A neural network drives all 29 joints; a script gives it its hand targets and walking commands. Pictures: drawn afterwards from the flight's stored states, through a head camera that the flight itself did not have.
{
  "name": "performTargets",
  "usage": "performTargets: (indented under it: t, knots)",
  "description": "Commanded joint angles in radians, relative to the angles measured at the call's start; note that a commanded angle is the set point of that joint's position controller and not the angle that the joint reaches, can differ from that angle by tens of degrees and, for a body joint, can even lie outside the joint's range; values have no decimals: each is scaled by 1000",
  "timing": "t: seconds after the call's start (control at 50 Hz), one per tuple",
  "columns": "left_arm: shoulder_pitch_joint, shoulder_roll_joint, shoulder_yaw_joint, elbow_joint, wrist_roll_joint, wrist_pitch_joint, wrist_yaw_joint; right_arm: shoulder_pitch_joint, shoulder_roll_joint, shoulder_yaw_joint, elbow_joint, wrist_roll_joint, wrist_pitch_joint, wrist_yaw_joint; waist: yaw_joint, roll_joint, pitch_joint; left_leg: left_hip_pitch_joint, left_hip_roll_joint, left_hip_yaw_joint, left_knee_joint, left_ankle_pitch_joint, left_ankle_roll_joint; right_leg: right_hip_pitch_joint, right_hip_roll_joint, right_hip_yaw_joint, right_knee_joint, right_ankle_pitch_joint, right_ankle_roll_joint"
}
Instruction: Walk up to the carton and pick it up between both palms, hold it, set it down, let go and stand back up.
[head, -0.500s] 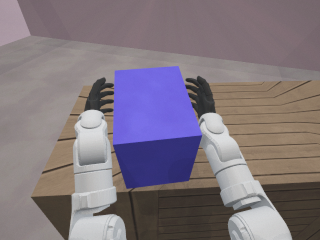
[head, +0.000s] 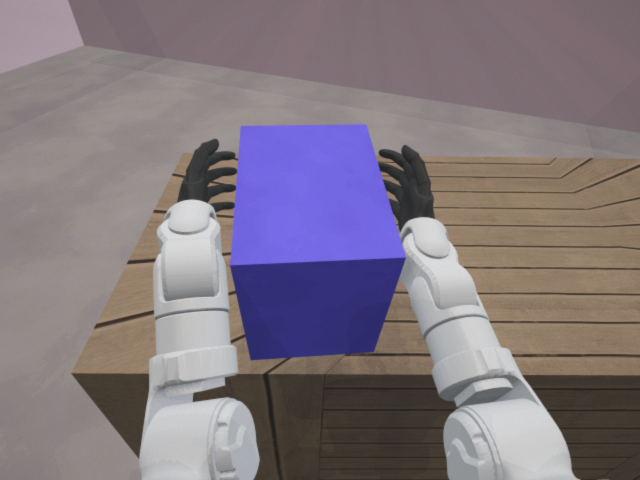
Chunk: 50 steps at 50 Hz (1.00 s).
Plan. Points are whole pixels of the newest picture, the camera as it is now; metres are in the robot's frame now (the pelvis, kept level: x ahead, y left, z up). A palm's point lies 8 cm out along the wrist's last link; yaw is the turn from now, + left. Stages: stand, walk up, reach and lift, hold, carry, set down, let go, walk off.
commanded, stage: hold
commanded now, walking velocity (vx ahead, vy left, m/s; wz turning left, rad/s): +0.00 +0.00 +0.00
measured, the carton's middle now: (308, 241) +0.38 +0.02 +0.14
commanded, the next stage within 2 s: none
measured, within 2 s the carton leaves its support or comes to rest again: neither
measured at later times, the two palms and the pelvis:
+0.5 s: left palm (199, 215) +0.34 +0.14 +0.22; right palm (432, 222) +0.33 -0.12 +0.20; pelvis -0.01 +0.00 +0.00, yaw +0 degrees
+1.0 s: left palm (196, 207) +0.36 +0.15 +0.21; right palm (416, 218) +0.36 -0.11 +0.19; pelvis -0.01 +0.00 +0.00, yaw +0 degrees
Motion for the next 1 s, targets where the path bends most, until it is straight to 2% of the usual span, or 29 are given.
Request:
performTargets:
  t: [0.0, 0.02, 0.04, 0.06, 0.12, 0.14, 0.18, 0.22, 0.28, 0.3, 0.32, 0.34, 0.4, 0.44, 0.48, 0.52, 0.54, 0.56, 0.64, 0.66, 0.7, 0.74, 0.76, 0.8, 0.88, 0.92, 0.94, 0.96, 0.98]
  knots:
    - [-402, -525, -408, -77, -105, -45, -107, -624, 433, 413, -292, 50, -56, 66, -55, 27, -401, -24, -58, 48, -88, 295, 12, 141, 80, -112, -35, 127, -4]
    - [-381, -525, -419, -78, -95, -42, -106, -582, 425, 416, -239, 49, -46, 59, -60, 42, -380, -17, -64, 57, -81, 291, -1, 155, 79, -109, -37, 125, -1]
    - [-366, -524, -451, -125, -120, -47, -105, -587, 441, 451, -322, 76, -47, 47, -66, 21, -431, 10, -63, 48, -69, 382, 4, 180, 84, -106, -32, 224, 2]
    - [-319, -558, -511, -201, -147, -43, -104, -522, 415, 485, -343, 92, -50, 38, -99, 60, -489, 83, -54, 33, -33, 528, -25, 199, 88, -109, -15, 343, 3]
    - [-257, -543, -546, -305, -152, -31, -101, -440, 402, 552, -368, 152, -35, 22, -82, 67, -523, 142, -60, 20, 12, 714, -51, 226, 91, -92, -7, 493, 10]
    - [-236, -548, -558, -307, -158, -11, -103, -446, 408, 565, -409, 185, -39, 10, -87, 97, -540, 137, -66, 20, 27, 723, -47, 255, 89, -82, 6, 542, 15]
    - [-246, -527, -539, -335, -136, -5, -109, -427, 405, 570, -430, 173, -22, 4, -82, 53, -510, 133, -58, 14, 12, 682, -46, 257, 93, -85, -7, 483, 12]
    - [-240, -513, -528, -375, -128, 9, -111, -419, 392, 591, -457, 191, -13, 10, -63, 63, -473, 84, -68, 21, -7, 628, -38, 259, 87, -95, -3, 464, 25]
    - [-264, -512, -529, -380, -135, 21, -120, -421, 389, 561, -452, 180, -4, 12, -90, 64, -461, 70, -67, 29, -28, 536, -41, 252, 83, -87, -10, 403, 9]
    - [-273, -508, -509, -337, -128, 21, -117, -442, 386, 554, -411, 181, 9, 19, -57, 65, -405, 42, -66, 35, -37, 493, -40, 222, 81, -89, -15, 342, 15]
    - [-292, -513, -504, -325, -124, 30, -128, -436, 368, 508, -406, 151, 1, 22, -97, 62, -373, 28, -61, 33, -63, 403, -36, 204, 81, -93, -31, 251, 7]
    - [-291, -509, -493, -287, -119, 28, -128, -436, 362, 479, -386, 137, 12, 30, -98, 68, -334, 3, -59, 38, -84, 346, -35, 189, 78, -92, -41, 171, -2]
    - [-392, -498, -430, -193, -95, 27, -127, -543, 366, 405, -338, 84, 6, 72, -61, 87, -270, -103, -40, 42, -140, 116, -16, 136, 69, -101, -39, -32, -24]
    - [-446, -467, -343, -73, -63, 27, -133, -614, 371, 319, -247, 43, 10, 94, -43, 50, -184, -205, -46, 57, -198, -117, 30, 115, 59, -100, -39, -185, -17]
    - [-485, -464, -300, -16, -45, 22, -143, -623, 384, 271, -206, 9, 10, 118, -40, 65, -145, -280, -41, 49, -243, -236, 58, 142, 68, -111, -8, -234, -13]
    - [-514, -461, -324, -34, -54, 5, -136, -646, 373, 289, -196, 9, 5, 125, -41, 51, -175, -280, -38, 54, -232, -208, 71, 151, 73, -100, 2, -194, 2]
    - [-527, -445, -265, 75, -26, 5, -140, -683, 375, 253, -158, -14, 0, 129, -25, 53, -132, -309, -43, 58, -245, -287, 73, 142, 66, -103, -9, -267, -9]
    - [-507, -470, -281, 62, -51, -4, -132, -711, 389, 283, -243, -12, -22, 132, -8, 40, -220, -272, -37, 57, -240, -236, 79, 141, 75, -110, 5, -220, -3]
    - [-477, -442, -204, 135, -1, -7, -135, -717, 401, 284, -196, -31, -19, 129, 28, -11, -184, -258, -45, 68, -220, -182, 90, 126, 64, -101, -19, -207, 1]
    - [-481, -454, -209, 150, -8, -9, -132, -718, 399, 284, -168, -21, -31, 124, 20, 20, -199, -253, -48, 70, -225, -195, 88, 129, 63, -106, -22, -213, 1]
    - [-498, -413, -157, 144, 21, -16, -148, -696, 421, 272, -141, -44, -15, 125, 23, -10, -167, -288, -49, 79, -221, -205, 102, 139, 64, -98, -19, -210, 5]
    - [-502, -435, -196, 141, 3, -23, -148, -676, 403, 271, -123, -42, -19, 123, 4, 2, -184, -268, -43, 77, -218, -192, 92, 132, 76, -108, -16, -196, 8]
    - [-515, -467, -215, 165, -4, -19, -144, -736, 401, 244, -158, -38, -31, 127, -3, 50, -218, -278, -36, 65, -218, -204, 83, 131, 78, -102, -4, -200, -13]
    - [-498, -475, -275, 79, -36, -38, -137, -681, 423, 268, -159, -24, -36, 123, -14, 20, -259, -238, -38, 67, -193, -125, 66, 121, 78, -100, -12, -149, -9]
    - [-587, -484, -291, 157, -54, -63, -127, -740, 427, 210, -105, -66, -50, 131, -50, 65, -236, -292, -32, 59, -223, -253, 71, 86, 71, -117, -8, -237, -3]
    - [-503, -511, -323, 71, -77, -73, -113, -715, 448, 286, -203, -26, -73, 116, -34, 27, -322, -217, -37, 58, -178, -74, 61, 111, 73, -109, -12, -110, -7]
    - [-453, -481, -298, 101, -46, -65, -114, -672, 444, 300, -158, -20, -62, 108, -11, 27, -272, -174, -48, 63, -166, -6, 54, 106, 63, -109, -29, -77, 0]
    - [-410, -511, -341, 67, -54, -54, -113, -685, 449, 358, -208, 5, -77, 96, -9, 14, -344, -103, -52, 74, -133, 132, 41, 109, 66, -107, -39, 9, -4]
    - [-431, -516, -366, 42, -68, -58, -114, -669, 445, 368, -203, 10, -75, 88, -39, 38, -344, -62, -55, 68, -109, 206, 20, 85, 70, -112, -42, 63, -4]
